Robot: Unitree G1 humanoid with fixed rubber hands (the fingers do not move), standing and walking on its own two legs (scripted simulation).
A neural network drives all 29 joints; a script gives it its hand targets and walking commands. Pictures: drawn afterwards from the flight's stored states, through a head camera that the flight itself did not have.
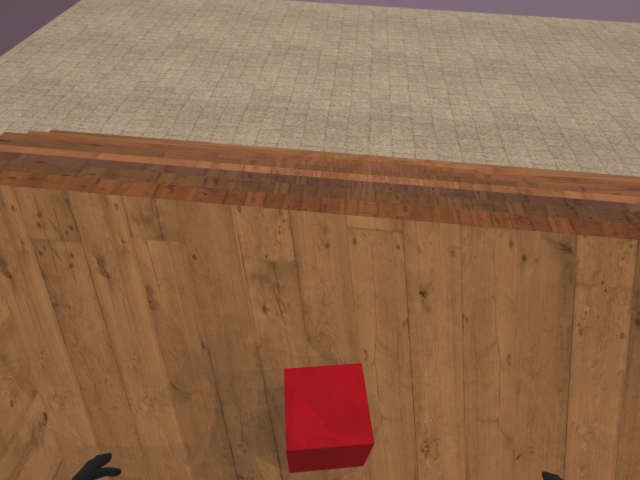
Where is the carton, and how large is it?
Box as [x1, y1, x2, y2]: [284, 363, 373, 472]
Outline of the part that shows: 361,363 284,369 286,453 290,472 358,466 363,464 373,444 373,438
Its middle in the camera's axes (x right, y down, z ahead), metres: +0.01 +0.48 +1.08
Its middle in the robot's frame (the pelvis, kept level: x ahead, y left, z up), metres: +0.39 -0.01 -0.66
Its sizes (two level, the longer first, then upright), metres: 0.210 0.200 0.250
